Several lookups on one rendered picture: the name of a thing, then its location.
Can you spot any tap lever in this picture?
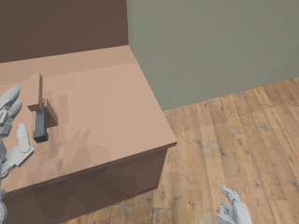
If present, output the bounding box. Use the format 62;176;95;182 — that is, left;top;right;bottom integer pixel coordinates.
33;103;49;143

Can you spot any robot right hand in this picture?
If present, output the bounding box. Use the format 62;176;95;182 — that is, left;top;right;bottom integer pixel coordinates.
217;186;253;224

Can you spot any counter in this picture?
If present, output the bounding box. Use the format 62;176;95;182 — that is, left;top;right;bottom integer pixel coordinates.
0;0;178;224

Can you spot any robot left hand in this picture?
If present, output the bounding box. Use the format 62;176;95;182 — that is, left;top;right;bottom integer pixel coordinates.
0;86;35;187

